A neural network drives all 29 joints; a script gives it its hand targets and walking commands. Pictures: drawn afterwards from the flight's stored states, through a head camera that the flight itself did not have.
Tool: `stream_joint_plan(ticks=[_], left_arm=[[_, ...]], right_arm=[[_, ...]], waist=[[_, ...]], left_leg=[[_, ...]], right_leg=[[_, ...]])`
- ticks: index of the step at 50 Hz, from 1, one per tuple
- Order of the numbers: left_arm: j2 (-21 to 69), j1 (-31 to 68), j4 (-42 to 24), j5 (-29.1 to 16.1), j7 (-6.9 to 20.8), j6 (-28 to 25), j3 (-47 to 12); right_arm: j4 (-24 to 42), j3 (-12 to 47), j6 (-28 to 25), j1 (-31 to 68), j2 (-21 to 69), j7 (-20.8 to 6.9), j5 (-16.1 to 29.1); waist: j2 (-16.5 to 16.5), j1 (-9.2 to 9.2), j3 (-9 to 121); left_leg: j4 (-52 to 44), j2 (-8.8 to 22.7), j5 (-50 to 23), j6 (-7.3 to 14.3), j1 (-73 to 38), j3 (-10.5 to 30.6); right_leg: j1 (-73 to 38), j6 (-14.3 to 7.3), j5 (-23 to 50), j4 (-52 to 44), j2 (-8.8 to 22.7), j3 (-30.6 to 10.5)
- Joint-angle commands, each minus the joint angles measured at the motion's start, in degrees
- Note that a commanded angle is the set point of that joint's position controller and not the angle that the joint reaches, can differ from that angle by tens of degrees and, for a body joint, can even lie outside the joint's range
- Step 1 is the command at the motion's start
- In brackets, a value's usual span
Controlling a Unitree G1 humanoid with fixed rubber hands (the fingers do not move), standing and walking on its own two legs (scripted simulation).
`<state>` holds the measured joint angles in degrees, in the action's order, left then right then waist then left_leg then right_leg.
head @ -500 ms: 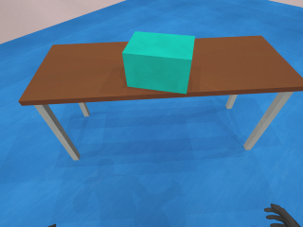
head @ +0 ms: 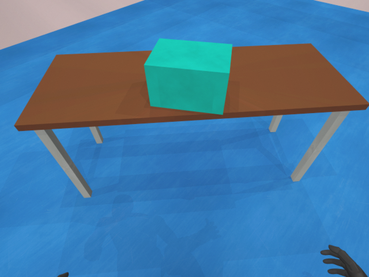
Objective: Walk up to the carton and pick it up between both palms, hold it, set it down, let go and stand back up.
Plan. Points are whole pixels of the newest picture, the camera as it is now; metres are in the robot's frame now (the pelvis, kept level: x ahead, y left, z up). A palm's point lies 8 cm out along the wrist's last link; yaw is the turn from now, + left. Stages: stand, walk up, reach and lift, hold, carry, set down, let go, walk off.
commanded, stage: walk up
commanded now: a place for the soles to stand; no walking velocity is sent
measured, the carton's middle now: (190, 75) +0.82 -0.04 -0.02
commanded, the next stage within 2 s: none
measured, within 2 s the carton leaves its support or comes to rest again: neither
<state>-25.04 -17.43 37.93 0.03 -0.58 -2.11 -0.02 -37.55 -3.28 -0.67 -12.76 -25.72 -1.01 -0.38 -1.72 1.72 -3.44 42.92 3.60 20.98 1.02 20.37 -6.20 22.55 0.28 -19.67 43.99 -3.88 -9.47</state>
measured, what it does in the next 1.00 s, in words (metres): walks ahead: right foot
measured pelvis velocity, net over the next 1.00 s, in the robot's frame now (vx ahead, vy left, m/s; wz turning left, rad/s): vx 0.10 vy -0.06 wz -0.06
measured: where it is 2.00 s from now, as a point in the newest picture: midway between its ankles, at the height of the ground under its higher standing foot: (195, 250)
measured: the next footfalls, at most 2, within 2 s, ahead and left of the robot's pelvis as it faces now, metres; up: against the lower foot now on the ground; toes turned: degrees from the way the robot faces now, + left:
right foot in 0.78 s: +0.14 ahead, -0.17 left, +0.00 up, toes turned +3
left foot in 1.18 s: +0.28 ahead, +0.08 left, +0.00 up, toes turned +2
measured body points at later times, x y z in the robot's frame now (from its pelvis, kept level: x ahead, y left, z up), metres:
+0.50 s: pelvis +0.00 +0.00 +0.00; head +0.02 +0.01 +0.45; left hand +0.12 +0.31 -0.09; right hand +0.13 -0.33 -0.07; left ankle +0.02 +0.12 -0.71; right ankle +0.04 -0.13 -0.71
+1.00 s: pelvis +0.10 -0.06 +0.02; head +0.11 -0.08 +0.47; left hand +0.20 +0.26 -0.06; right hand +0.19 -0.38 -0.08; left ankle +0.12 +0.07 -0.66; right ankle +0.10 -0.17 -0.71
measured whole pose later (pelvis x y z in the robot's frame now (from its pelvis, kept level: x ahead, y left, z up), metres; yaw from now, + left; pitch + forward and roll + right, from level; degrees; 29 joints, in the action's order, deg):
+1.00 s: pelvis +0.10 -0.06 +0.02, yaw -3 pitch -3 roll +1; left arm -25.4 -21.3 37.9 0.0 1.8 -4.3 0.0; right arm -37.5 -4.0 -1.8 -19.2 -25.9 -3.0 -0.7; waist 2.3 -1.1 -3.7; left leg 59.3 4.3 23.9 1.5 25.0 -4.4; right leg 12.9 -2.3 -19.1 35.1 -3.4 -5.6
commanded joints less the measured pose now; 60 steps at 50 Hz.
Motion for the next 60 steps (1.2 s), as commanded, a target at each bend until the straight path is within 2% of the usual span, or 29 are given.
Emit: stream_joint_plan(ticks=[1, 5, 9, 11, 13, 16, 18, 19, 22, 24, 25, 27, 31, 34, 36, 37, 38, 39, 40, 41, 44, 48, 51, 54, 55, 57, 58, 59, 60], left_arm=[[-12.1, -0.9, -0.9, 1.3, -0.1, -1.0, 4.6], [-12.8, 1.9, -1.2, 1.5, -0.1, -1.2, 4.3], [-10.3, 4.9, -1.9, 1.2, -0.1, -1.0, 3.4], [-10.4, 1.7, -0.5, 1.1, -0.1, -0.8, 3.6], [-10.6, -1.2, 0.0, 0.9, 0.0, -0.7, 4.2], [-12.5, 0.4, -1.8, 1.5, 0.0, -1.5, 4.4], [-12.9, 1.5, -1.5, 1.6, -0.1, -1.4, 4.4], [-13.3, 2.7, -1.7, 1.4, -0.3, -1.2, 4.2], [-9.8, 5.8, -2.4, 1.2, 0.0, -0.8, 3.1], [-9.4, 2.9, -1.4, 1.0, 0.1, -0.7, 3.4], [-13.0, 0.6, -3.4, 1.7, 1.9, -1.1, 5.5], [-15.3, 2.4, -3.7, 2.6, 2.8, -1.4, 6.2], [-11.7, 3.2, -2.7, 1.7, 4.5, -2.6, 5.4], [-10.1, -2.5, -0.6, 1.2, 4.6, -2.6, 5.4], [-10.6, -8.9, 0.9, 1.2, 3.7, -2.7, 6.3], [-11.6, -12.6, 2.0, 1.4, 3.0, -3.1, 7.0], [-14.2, -15.5, 2.3, 1.6, 2.1, -3.4, 8.0], [-18.3, -14.3, 0.6, 1.9, 1.4, -3.8, 8.8], [-20.2, -10.0, -1.5, 1.8, 1.2, -3.7, 8.9], [-21.7, -6.2, -1.8, 1.4, 1.2, -3.6, 9.0], [-15.9, -4.8, -1.0, 0.8, 1.1, -4.4, 7.4], [-15.0, -6.9, -1.6, 0.4, 1.1, -4.5, 7.2], [-16.1, -8.6, -1.3, 0.4, 1.2, -3.8, 7.2], [-16.3, -9.2, -1.2, 0.1, 1.0, -3.7, 7.3], [-16.2, -8.6, -1.0, -0.1, 0.9, -3.4, 7.1], [-14.9, -3.1, -3.0, -0.7, 1.0, -2.9, 6.6], [-11.2, -1.5, -4.1, -0.7, 1.1, -3.1, 4.9], [-5.4, -4.1, -4.9, -1.5, 1.0, -3.3, 3.2], [-6.1, -6.5, -4.0, -1.4, 0.5, -3.3, 2.5]], right_arm=[[1.1, -3.9, -1.5, 2.8, -12.5, 0.7, -0.1], [0.9, -2.8, -0.7, 2.6, -8.8, 0.6, 0.4], [-0.9, -3.6, -2.1, -0.3, -12.3, 0.8, 0.0], [-0.9, -4.3, -2.1, 0.4, -13.9, 0.9, -0.4], [0.6, -4.1, -1.9, 3.4, -13.7, 0.8, -0.2], [1.9, -3.2, -1.4, 3.2, -10.6, 0.9, 0.5], [1.1, -2.8, -0.9, 2.6, -8.7, 0.8, 0.4], [0.5, -3.0, -1.1, 1.8, -8.9, 0.7, 0.4], [-0.5, -3.6, -2.1, -0.2, -11.9, 0.8, 0.1], [-0.9, -4.2, -2.3, -0.4, -13.9, 1.1, -0.2], [-0.7, -6.7, -3.8, -5.8, -19.8, -0.1, -0.8], [-1.5, -7.9, -4.5, -5.8, -21.4, -0.5, -0.9], [-0.4, -6.7, -4.9, -7.4, -17.3, -0.6, -1.0], [1.7, -6.3, -4.3, -1.3, -16.7, -1.2, -0.6], [3.2, -5.3, -3.6, 0.4, -13.6, -1.5, -0.8], [2.9, -4.5, -3.3, -2.4, -11.3, -1.3, -1.4], [3.2, -3.4, -3.1, -4.0, -8.3, -1.3, -1.1], [4.3, -2.4, -2.8, -5.1, -6.4, -1.5, -0.5], [4.0, -2.9, -2.0, -4.8, -9.7, -1.2, -0.3], [3.3, -4.2, -1.9, -3.1, -13.9, -0.8, -0.8], [3.1, -4.3, -2.2, -4.7, -12.3, -1.2, 0.1], [3.0, -4.3, -2.6, -5.7, -10.8, -1.8, -0.1], [4.3, -4.4, -2.7, -1.3, -9.8, -2.0, -0.4], [5.4, -4.0, -4.0, -0.2, -9.0, -1.7, -0.4], [5.6, -4.2, -4.5, -0.3, -9.3, -1.5, -0.4], [3.7, -4.7, -5.5, -9.0, -8.5, -0.9, -0.6], [1.0, -6.3, -6.1, -16.8, -12.1, -0.5, -1.0], [1.0, -7.6, -6.3, -21.5, -15.8, 0.0, -1.9], [1.3, -7.9, -5.8, -20.4, -18.3, 0.3, -2.0]], waist=[[2.2, -1.79, 3.8], [-5.0, -0.06, 2.3], [0.4, 1.55, 2.7], [3.9, -0.11, 4.3], [4.4, -2.23, 3.9], [-2.8, -1.14, 4.6], [-4.1, -0.61, 4.1], [-5.1, 0.09, 2.8], [0.3, 1.33, 2.9], [4.0, 0.18, 3.8], [9.7, 2.07, 7.7], [10.7, 2.50, 1.1], [7.0, 3.19, 2.1], [11.6, -0.82, 4.2], [7.3, -4.58, 5.8], [1.8, -5.71, 8.9], [-7.7, -7.58, 9.2], [-14.2, -6.54, 6.6], [-8.3, -5.01, 2.1], [-6.3, -3.66, -3.4], [-3.8, -2.12, -8.5], [-6.9, -3.30, -2.0], [-8.6, -5.15, -2.5], [-9.1, -5.58, -0.3], [-8.6, -5.18, 0.6], [-5.7, 0.99, 6.8], [2.6, 5.72, 11.9], [12.3, 7.32, 17.0], [13.7, 5.18, 15.9]], left_leg=[[-7.1, 9.0, -2.0, 6.4, -2.1, 6.5], [-1.8, -1.8, 9.0, 2.1, -4.2, 5.4], [-12.1, 6.1, 6.1, 4.7, -11.8, 10.7], [-15.8, 12.8, 3.6, 9.1, -7.5, 15.0], [-12.1, 14.0, -6.0, 9.9, -3.2, 12.0], [-1.2, 3.5, -2.0, 3.4, -2.9, 3.5], [-0.4, -2.4, 8.4, 1.8, -2.8, 5.3], [-2.8, -2.5, 8.5, 2.0, -4.6, 6.3], [-11.5, 4.7, 7.5, 4.2, -11.2, 9.9], [-18.0, 13.5, 5.5, 9.6, -7.9, 17.3], [-25.4, 18.0, 29.2, 13.3, -17.4, 25.5], [-31.0, 24.3, 36.1, 16.0, -19.6, 33.0], [-26.0, 16.1, 13.6, 12.0, -18.4, 16.8], [-22.3, 11.6, 11.5, 8.9, -9.3, 7.5], [-12.0, 7.8, 9.4, 6.6, -2.5, 2.3], [-0.5, 5.1, 7.6, 5.6, 1.6, 0.0], [12.1, 2.1, 9.2, 3.5, 12.6, -0.6], [21.9, -3.1, 12.4, 0.7, 25.8, 3.1], [24.4, -1.6, 12.0, 1.0, 26.9, 8.1], [24.8, 1.0, 10.1, 1.1, 25.3, 10.4], [20.6, 2.9, 0.3, 1.1, 20.7, 10.1], [12.9, 1.6, -2.0, -0.2, 15.7, 7.7], [6.7, 1.2, 0.5, -0.2, 15.4, 6.8], [-0.4, -0.1, 0.4, 0.6, 14.2, 5.6], [-3.1, -1.0, 0.1, 1.1, 12.3, 4.8], [-17.0, -3.2, -8.3, 2.8, -4.8, 2.3], [-19.3, -2.0, -14.5, 4.1, -22.3, 6.1], [-21.2, 10.7, -11.1, 6.9, -37.6, 22.6], [-22.9, 20.7, -11.5, 10.5, -41.8, 37.1]], right_leg=[[-0.4, -5.1, 9.1, -5.9, 3.9, -0.9], [6.3, -9.6, -0.4, -18.8, 9.9, -20.6], [11.1, -4.5, 6.0, -10.4, 4.4, -7.4], [4.6, -2.9, 6.2, -1.1, 1.3, 2.1], [-0.6, -3.0, 2.7, -0.7, 2.1, 3.9], [0.2, -7.2, 12.1, -12.1, 7.0, -10.1], [2.0, -10.7, 6.4, -17.4, 10.5, -22.1], [4.9, -10.3, 3.3, -18.0, 10.3, -21.4], [10.8, -5.1, 4.1, -12.1, 5.0, -8.5], [5.8, -3.0, 4.7, -1.0, 1.0, 1.5], [14.5, -3.6, -9.8, 5.9, 0.1, 6.4], [25.7, -1.3, -13.5, 11.9, 4.6, 8.0], [16.3, -1.6, -6.9, -1.6, 5.4, 8.7], [1.5, -1.0, 4.8, -8.9, 4.1, 13.5], [-10.7, -1.7, 6.9, -14.0, 1.2, 14.2], [-18.1, -2.3, 4.4, -15.8, 0.6, 10.6], [-25.7, -5.3, -4.6, -18.3, 4.5, -1.7], [-26.6, -10.3, -20.0, -25.3, 15.6, -26.5], [-17.8, -14.9, -34.0, -33.5, 22.5, -38.9], [-11.0, -15.6, -36.0, -34.8, 23.5, -40.0], [-8.0, -10.3, -11.6, -31.0, 15.2, -23.6], [-13.0, -13.3, 3.0, -26.8, 13.2, -15.4], [-13.5, -15.6, 0.0, -26.4, 14.6, -15.3], [-20.3, -14.8, 21.6, -20.3, 15.4, -14.2], [-21.5, -14.1, 31.3, -16.9, 15.2, -12.5], [-15.6, -9.9, 37.0, -5.1, 10.8, -3.2], [-5.2, -6.4, 33.6, 8.7, 6.3, 1.0], [10.0, -2.6, 9.2, 19.3, 1.6, 3.8], [21.9, -0.9, -9.3, 20.8, -1.7, 8.2]])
